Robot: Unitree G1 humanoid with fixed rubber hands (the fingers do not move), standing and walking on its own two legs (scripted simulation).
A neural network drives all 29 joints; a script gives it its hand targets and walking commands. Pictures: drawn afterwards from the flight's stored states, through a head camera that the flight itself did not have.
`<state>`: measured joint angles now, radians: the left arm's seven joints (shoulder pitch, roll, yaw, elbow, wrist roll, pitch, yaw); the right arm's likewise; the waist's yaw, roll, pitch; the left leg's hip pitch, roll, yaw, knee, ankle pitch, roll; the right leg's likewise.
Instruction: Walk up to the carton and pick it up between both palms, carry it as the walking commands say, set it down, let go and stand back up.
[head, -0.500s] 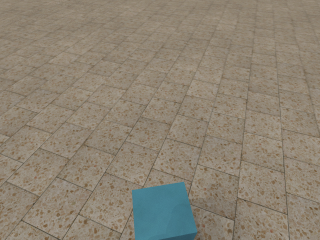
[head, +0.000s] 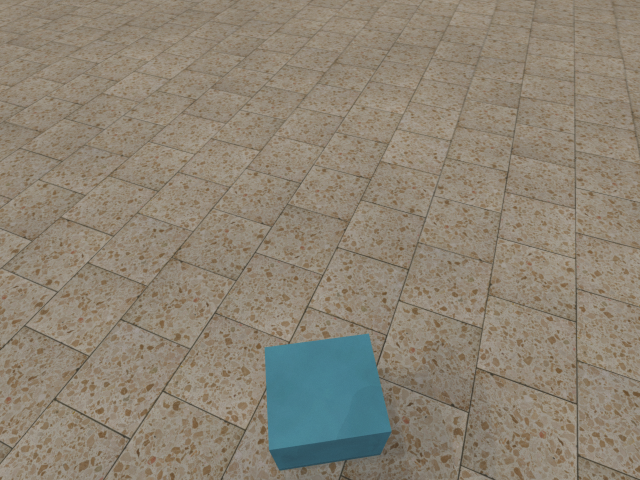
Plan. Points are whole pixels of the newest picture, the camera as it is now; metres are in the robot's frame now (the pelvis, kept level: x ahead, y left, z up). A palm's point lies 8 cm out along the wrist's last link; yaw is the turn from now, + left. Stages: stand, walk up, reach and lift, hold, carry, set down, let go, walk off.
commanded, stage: walk up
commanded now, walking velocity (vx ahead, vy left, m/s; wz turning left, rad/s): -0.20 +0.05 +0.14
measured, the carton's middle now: (323, 402) +0.41 +0.01 -0.64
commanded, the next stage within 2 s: stand in 1.78 s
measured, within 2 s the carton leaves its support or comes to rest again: neither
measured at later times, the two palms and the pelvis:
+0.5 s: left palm out of the picture -0.07 +0.29 -0.13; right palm out of the picture -0.12 -0.19 -0.10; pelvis -0.07 +0.05 +0.02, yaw +3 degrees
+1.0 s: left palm out of the picture +0.01 +0.21 -0.10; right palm out of the picture -0.06 -0.28 -0.14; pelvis -0.02 -0.04 +0.02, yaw +3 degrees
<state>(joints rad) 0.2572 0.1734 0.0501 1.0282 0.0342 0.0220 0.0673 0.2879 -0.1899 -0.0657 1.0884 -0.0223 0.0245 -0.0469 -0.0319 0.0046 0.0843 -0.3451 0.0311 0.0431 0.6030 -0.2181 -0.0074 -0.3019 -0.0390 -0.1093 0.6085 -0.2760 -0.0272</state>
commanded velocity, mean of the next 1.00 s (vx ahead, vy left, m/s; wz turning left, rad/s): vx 0.06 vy -0.03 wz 0.05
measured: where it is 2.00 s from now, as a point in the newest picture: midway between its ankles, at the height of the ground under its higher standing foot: outside the picture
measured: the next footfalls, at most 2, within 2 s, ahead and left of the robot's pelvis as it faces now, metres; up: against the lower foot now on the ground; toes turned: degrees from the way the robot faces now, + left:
left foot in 0.24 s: -0.06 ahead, +0.16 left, +0.00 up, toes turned +6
right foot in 0.74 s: +0.07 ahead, -0.13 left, +0.00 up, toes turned +5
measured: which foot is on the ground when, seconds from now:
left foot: up 0.00-0.22, down 0.24-0.74, up 0.76-1.00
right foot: down 0.00-0.24, up 0.26-0.72, down 0.74-1.00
